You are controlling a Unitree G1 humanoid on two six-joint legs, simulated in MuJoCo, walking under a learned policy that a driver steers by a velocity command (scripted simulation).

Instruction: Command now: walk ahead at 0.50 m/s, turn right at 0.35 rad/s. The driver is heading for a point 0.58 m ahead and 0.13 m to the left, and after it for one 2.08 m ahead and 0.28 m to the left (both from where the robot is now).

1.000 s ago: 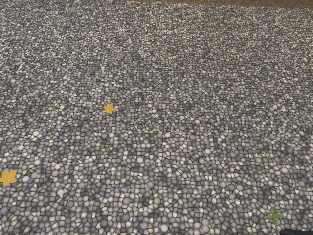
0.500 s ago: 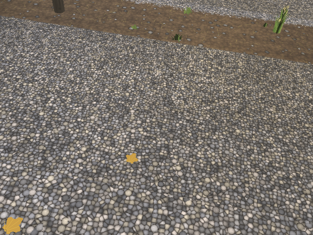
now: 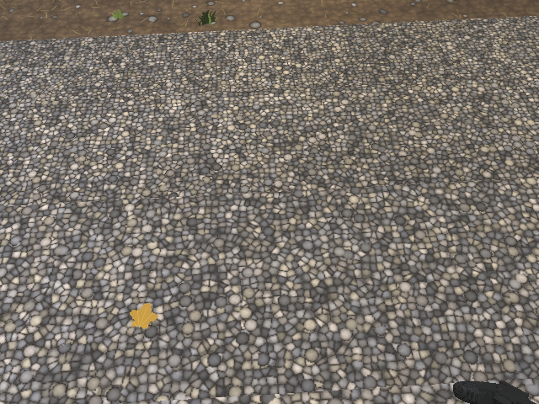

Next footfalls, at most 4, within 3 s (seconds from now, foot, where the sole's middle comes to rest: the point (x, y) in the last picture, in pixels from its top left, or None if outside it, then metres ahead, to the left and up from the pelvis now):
0.14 left None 0.28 0.10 -0.77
0.60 right None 0.41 -0.13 -0.77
1.06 left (221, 339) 0.67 0.22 -0.94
1.48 right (301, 321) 0.73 -0.01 -0.94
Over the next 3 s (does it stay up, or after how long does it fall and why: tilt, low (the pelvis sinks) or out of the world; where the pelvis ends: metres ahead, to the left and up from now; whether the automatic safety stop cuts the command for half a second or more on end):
stays up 0.76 0.17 -0.17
